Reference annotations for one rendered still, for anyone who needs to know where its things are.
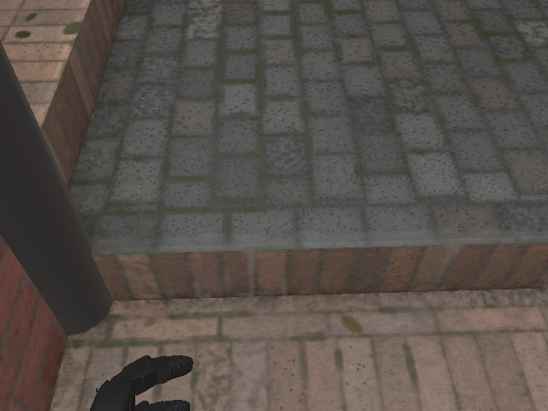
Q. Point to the left robot hand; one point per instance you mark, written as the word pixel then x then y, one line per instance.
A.
pixel 118 394

